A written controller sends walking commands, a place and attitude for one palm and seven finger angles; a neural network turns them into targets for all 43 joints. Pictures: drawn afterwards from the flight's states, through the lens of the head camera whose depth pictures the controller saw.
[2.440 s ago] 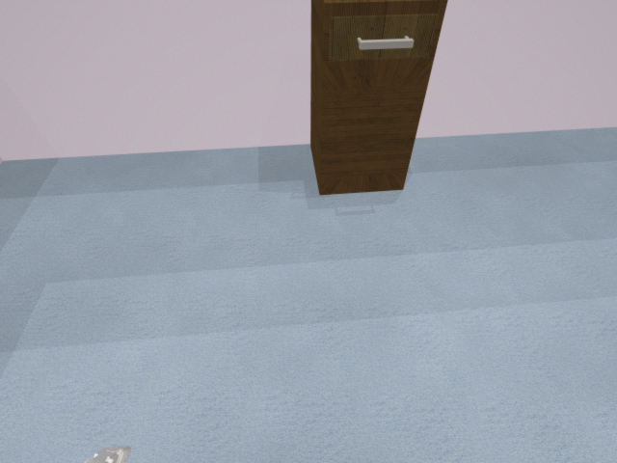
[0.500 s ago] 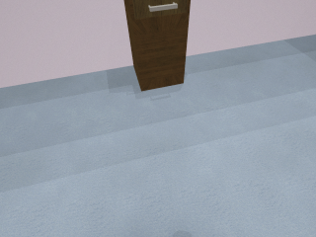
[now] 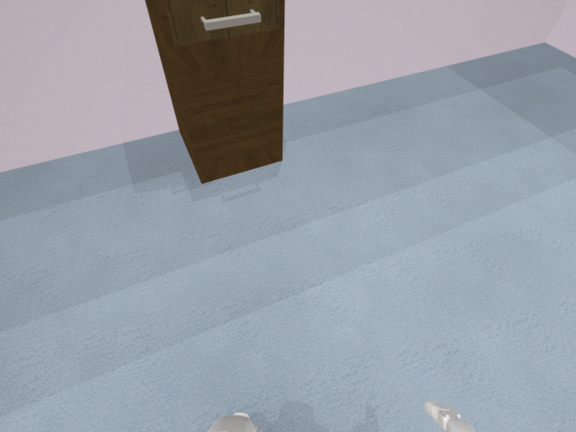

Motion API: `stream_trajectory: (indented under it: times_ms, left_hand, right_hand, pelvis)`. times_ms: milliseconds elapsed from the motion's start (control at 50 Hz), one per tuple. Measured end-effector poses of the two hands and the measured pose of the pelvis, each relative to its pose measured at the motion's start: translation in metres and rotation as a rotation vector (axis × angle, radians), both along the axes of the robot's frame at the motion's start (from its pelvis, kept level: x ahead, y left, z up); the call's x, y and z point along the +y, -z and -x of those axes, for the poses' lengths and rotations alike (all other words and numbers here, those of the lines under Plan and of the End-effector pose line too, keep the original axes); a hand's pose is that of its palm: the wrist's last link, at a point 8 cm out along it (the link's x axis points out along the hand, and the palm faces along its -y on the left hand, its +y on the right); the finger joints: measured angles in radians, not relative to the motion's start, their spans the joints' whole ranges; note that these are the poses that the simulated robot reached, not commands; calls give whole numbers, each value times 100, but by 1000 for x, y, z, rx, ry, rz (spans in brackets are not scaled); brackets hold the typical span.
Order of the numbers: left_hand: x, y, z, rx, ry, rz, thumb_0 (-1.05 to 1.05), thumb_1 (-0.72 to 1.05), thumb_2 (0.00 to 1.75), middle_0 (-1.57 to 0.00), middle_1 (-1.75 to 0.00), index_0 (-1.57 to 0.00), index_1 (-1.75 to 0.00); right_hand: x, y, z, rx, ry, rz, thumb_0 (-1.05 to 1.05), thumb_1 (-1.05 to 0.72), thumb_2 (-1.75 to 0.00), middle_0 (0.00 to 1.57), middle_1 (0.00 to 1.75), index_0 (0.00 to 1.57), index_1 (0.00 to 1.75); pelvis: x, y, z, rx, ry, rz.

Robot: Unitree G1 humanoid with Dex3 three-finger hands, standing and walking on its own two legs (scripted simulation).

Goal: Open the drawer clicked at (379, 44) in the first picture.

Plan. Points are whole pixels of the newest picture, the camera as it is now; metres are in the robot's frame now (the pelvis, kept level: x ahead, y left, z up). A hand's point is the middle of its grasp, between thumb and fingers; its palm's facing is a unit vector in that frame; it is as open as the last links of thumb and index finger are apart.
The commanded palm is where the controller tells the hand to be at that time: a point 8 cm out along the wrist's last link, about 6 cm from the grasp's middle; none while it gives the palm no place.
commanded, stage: walk to a spot facing it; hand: left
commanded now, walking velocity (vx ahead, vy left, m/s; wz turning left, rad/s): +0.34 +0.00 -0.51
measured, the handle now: (230, 18) +1.31 +0.40 -0.02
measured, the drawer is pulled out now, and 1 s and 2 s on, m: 0.00 0.00 0.00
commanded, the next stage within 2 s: turn to face it in 1.52 s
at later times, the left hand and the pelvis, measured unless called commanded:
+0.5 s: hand (231, 291) +0.38 +0.17 -0.16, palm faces -0.34 -0.93 -0.14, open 7.4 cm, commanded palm none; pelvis +0.20 +0.04 +0.00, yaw -17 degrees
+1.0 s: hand (251, 240) +0.52 +0.16 -0.18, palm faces -0.35 -0.91 -0.22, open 7.3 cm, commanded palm none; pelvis +0.44 -0.02 -0.01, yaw -25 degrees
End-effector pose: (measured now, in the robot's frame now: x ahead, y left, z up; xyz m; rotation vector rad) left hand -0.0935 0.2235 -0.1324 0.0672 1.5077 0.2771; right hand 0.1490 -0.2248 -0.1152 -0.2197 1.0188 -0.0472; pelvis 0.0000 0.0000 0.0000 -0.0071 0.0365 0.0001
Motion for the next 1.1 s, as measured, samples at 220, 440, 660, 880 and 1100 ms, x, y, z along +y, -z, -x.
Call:
stream_trajectory:
  times_ms: [220,440,660,880,1100]
  left_hand:
    - [78,13,-229,-206,257,19,1,91,90,-19,-30,-20,-30]
    - [32,0,-437,-354,489,77,0,91,90,-19,-30,-20,-30]
    - [-77,25,-567,-408,630,154,0,91,90,-20,-30,-20,-30]
    - [-31,-2,-601,-244,587,-4,-2,94,90,-20,-30,-21,-30]
    - [-16,28,-656,-35,561,41,0,91,90,-20,-30,-20,-30]
  right_hand:
    - [35,-10,26,73,260,52,0,-91,-89,21,30,20,30]
    - [71,-6,125,485,542,28,1,-92,-89,20,30,19,30]
    - [98,18,83,691,698,-162,1,-90,-89,20,30,20,30]
    - [-21,21,-155,215,621,-52,3,-96,-89,20,30,20,30]
    - [-54,9,-312,57,568,37,1,-92,-89,20,30,19,30]
  pelvis:
    - [46,-5,-85,-42,164,24]
    - [50,-6,-176,-27,273,27]
    - [-4,21,-280,-39,369,23]
    - [-23,-2,-377,-40,422,23]
    - [-25,11,-494,-54,503,17]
